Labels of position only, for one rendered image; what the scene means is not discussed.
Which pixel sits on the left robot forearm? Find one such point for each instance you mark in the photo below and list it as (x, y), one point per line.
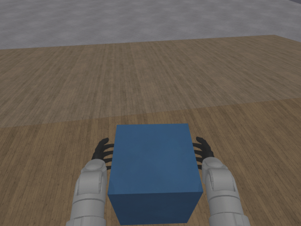
(89, 195)

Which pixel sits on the carton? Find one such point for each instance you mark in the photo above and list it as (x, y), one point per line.
(154, 175)

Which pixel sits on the robot left hand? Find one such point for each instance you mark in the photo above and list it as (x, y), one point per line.
(99, 151)

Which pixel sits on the right robot forearm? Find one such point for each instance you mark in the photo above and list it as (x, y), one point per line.
(222, 195)

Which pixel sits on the robot right hand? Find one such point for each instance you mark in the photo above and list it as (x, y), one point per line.
(206, 150)

